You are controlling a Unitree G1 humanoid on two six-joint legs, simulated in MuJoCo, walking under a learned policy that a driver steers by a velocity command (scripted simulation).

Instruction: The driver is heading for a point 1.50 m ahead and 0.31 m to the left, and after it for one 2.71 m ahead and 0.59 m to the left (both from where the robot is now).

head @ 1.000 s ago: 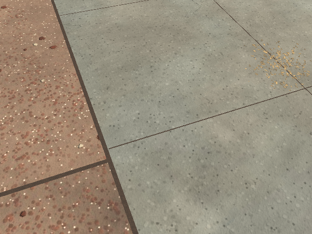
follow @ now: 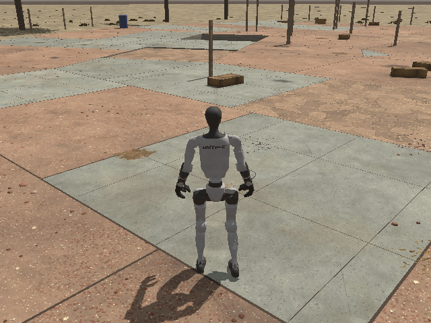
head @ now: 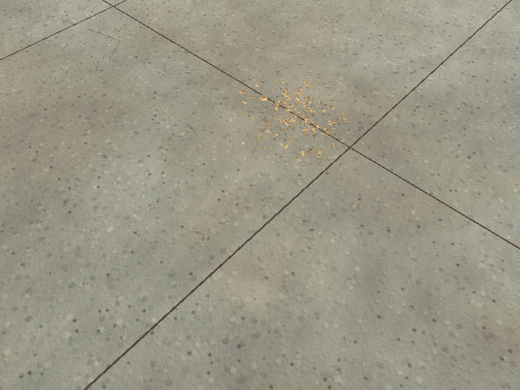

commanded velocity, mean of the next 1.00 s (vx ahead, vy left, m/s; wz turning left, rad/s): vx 0.16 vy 0.00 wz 0.31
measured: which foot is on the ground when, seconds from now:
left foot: down 0.00-0.12, up 0.14-0.38, down 0.40-0.92, up 0.94-1.00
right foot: up 0.00-0.06, down 0.08-0.40, up 0.42-0.88, down 0.90-1.00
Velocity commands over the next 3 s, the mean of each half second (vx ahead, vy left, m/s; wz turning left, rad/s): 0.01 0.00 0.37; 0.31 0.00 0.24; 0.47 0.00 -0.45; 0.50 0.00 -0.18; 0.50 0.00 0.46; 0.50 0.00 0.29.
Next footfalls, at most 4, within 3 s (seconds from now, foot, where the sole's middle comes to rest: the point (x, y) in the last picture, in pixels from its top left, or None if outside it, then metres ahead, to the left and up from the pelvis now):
0.08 right None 0.02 -0.15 -0.77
0.40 left None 0.03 0.12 -0.77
0.90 right None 0.19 -0.06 -0.77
1.34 left None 0.40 0.25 -0.77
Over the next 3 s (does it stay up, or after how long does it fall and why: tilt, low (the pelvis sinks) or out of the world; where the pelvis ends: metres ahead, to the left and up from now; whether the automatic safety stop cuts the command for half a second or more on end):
stays up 1.18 0.21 0.00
